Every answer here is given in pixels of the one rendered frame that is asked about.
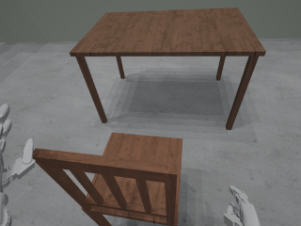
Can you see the robot right hand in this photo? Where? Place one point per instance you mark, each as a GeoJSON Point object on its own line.
{"type": "Point", "coordinates": [246, 214]}

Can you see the robot left forearm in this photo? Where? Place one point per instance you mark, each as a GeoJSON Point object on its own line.
{"type": "Point", "coordinates": [5, 215]}

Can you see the table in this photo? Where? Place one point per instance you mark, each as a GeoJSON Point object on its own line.
{"type": "Point", "coordinates": [200, 32]}

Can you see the robot left hand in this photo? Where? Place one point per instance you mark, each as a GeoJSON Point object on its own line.
{"type": "Point", "coordinates": [21, 166]}

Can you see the chair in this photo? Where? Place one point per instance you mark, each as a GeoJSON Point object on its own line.
{"type": "Point", "coordinates": [138, 177]}

